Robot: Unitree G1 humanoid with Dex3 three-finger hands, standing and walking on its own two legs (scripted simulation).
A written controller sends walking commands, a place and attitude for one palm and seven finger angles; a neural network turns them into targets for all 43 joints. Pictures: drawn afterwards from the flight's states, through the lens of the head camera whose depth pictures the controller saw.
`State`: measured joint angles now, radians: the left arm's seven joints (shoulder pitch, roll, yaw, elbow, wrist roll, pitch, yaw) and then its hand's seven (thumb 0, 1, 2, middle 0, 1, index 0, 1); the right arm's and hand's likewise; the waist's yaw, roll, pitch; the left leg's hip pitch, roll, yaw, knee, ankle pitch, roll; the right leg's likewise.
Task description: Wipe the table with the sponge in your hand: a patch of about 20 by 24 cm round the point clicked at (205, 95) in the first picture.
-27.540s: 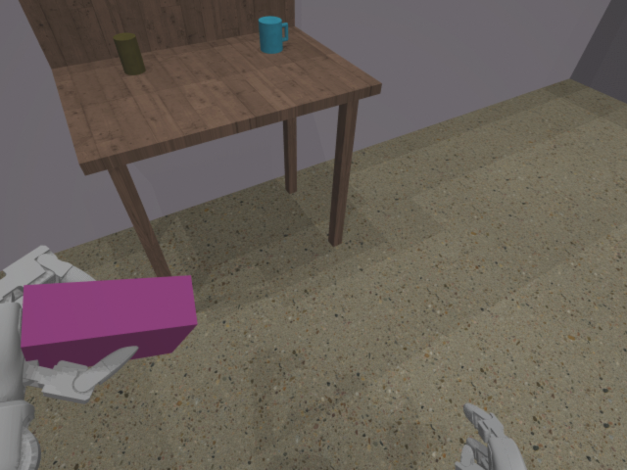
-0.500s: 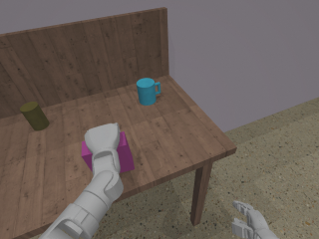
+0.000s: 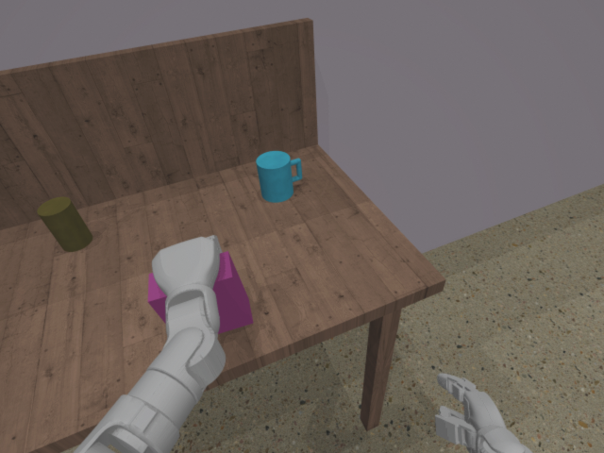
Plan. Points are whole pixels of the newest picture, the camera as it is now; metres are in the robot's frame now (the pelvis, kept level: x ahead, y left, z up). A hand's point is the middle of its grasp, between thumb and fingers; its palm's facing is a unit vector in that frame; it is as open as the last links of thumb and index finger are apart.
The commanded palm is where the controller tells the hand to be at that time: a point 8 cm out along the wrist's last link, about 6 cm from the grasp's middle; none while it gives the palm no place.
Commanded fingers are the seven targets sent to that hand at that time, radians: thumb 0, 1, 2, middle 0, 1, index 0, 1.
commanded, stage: slide back across to the middle lane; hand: left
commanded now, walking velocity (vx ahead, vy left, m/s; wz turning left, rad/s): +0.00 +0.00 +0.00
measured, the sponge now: (209, 307) +0.33 +0.19 +0.01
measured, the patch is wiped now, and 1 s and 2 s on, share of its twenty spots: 1.00 1.00 1.00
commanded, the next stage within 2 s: wipe forward along the middle lane in 0.48 s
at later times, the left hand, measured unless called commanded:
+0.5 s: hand (172, 301) +0.30 +0.22 +0.07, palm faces +0.05 -0.13 -0.99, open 9.0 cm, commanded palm +0.26 +0.23 +0.12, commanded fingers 0.00 0.10 1.30 -1.20 -1.60 -1.20 -1.60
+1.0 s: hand (162, 294) +0.31 +0.25 +0.06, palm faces -0.04 -0.07 -1.00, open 9.1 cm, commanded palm +0.30 +0.26 +0.10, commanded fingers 0.00 0.10 1.30 -1.20 -1.60 -1.20 -1.60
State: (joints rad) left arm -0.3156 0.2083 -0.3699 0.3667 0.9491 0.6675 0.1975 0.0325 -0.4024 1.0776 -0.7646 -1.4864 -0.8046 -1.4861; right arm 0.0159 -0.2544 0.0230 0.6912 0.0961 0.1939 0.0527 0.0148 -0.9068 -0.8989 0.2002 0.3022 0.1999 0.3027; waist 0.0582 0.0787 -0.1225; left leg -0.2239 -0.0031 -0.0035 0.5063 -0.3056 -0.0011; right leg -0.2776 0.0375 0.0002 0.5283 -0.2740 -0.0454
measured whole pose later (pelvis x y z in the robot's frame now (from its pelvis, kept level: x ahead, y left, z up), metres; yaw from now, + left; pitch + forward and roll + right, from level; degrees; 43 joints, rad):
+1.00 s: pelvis -0.01 -0.01 +0.00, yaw +0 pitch +1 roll +1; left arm -0.31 0.35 -0.17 0.43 0.96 0.47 0.09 -0.03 -0.49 1.13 -0.84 -1.42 -0.87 -1.40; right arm 0.08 -0.28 0.03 0.72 0.08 0.10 -0.04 0.01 -0.91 -0.90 0.20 0.30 0.20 0.30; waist 0.05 0.08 -0.08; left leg -0.23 0.01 -0.01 0.48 -0.27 -0.01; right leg -0.28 0.05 -0.01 0.50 -0.24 -0.06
